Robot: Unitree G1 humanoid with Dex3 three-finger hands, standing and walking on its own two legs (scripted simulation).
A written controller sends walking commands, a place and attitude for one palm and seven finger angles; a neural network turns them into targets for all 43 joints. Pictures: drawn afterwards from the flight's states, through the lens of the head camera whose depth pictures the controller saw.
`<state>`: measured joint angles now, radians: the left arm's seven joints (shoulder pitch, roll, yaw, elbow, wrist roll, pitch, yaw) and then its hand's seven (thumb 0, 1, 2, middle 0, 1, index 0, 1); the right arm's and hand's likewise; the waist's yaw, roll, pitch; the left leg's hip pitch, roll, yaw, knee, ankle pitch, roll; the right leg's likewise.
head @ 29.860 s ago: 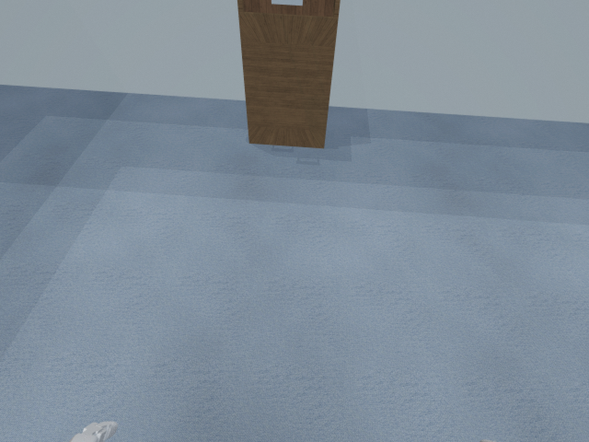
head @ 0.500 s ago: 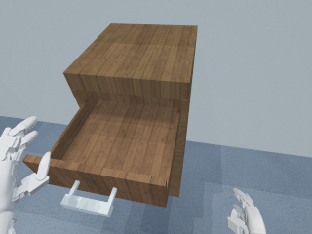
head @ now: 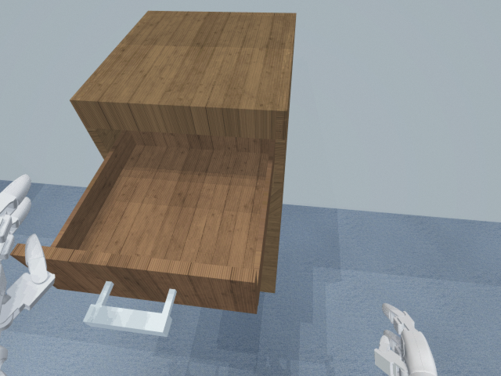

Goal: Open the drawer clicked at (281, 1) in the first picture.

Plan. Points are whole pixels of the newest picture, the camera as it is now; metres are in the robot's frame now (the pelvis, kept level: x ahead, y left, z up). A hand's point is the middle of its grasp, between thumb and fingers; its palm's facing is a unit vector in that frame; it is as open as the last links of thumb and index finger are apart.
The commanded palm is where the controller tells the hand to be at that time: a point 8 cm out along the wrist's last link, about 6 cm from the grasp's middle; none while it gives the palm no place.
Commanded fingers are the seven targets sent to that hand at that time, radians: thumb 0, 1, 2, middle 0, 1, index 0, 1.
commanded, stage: step back with the hand held close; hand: left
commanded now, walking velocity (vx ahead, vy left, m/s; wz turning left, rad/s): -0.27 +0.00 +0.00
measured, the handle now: (134, 305) +0.23 +0.21 -0.01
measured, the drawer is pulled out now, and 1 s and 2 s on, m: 0.30 0.30 0.30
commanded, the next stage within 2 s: stop stepping back and stand still in 1.04 s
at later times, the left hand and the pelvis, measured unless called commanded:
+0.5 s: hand (1, 338) +0.14 +0.26 +0.16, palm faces +0.36 -0.82 -0.43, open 7.4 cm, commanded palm +0.07 +0.30 +0.18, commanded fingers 0.00 0.90 0.90 -0.20 -0.30 -0.20 -0.30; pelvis -0.06 +0.02 -0.01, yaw +0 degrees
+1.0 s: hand out of the picture +0.07 +0.22 +0.16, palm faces +0.23 -0.83 -0.51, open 7.4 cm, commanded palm +0.00 +0.27 +0.18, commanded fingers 0.00 0.90 0.90 -0.20 -0.30 -0.20 -0.30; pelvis -0.14 +0.00 +0.01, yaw -3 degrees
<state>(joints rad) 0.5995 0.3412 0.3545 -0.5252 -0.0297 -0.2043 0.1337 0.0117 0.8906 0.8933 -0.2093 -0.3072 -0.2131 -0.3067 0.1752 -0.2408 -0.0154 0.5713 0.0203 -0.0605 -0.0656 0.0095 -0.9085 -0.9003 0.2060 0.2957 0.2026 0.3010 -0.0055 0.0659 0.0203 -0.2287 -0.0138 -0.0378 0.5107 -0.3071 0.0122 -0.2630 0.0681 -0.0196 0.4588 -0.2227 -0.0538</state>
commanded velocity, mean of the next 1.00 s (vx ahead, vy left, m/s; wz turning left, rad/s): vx -0.33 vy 0.00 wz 0.05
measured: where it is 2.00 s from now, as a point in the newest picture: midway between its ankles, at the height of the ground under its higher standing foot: outside the picture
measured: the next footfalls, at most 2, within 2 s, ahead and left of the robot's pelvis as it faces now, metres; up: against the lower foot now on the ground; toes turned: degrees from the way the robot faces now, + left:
right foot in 0.76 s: -0.11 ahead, -0.09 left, +0.00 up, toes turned -4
left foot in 1.08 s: -0.13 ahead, +0.14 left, +0.00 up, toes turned +1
